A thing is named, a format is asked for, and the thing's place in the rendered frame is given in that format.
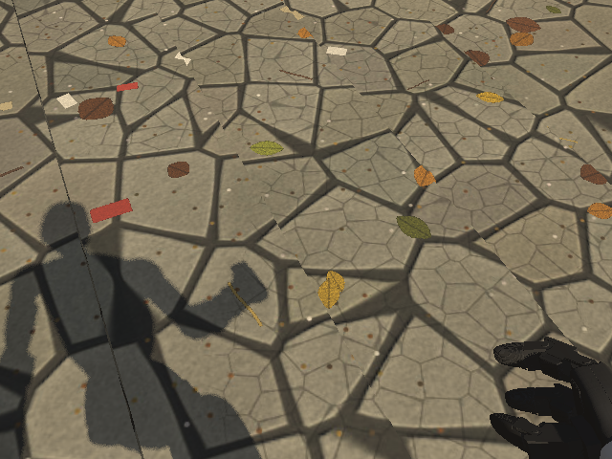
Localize right robot hand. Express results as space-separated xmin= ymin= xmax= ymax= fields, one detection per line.
xmin=490 ymin=337 xmax=612 ymax=459

